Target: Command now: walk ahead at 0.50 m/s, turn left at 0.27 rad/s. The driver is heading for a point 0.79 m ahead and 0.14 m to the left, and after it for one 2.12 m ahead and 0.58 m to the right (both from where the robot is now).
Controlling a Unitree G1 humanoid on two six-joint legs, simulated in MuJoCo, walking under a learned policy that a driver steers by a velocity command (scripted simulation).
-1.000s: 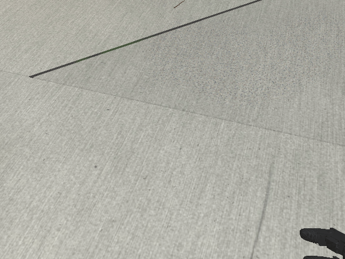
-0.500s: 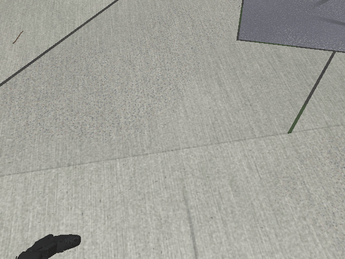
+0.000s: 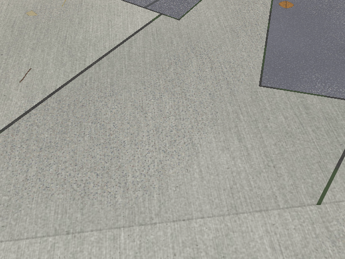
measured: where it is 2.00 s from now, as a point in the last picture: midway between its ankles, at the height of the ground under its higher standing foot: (151, 123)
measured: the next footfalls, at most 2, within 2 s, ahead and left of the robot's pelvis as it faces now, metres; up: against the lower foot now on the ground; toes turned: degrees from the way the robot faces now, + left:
left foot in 0.06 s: +0.23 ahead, +0.12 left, +0.00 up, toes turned +3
right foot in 0.54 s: +0.52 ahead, -0.04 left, +0.00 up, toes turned +21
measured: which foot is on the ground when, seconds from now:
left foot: up 0.00-0.04, down 0.06-0.56, up 0.58-1.00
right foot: down 0.00-0.08, up 0.10-0.52, down 0.54-1.00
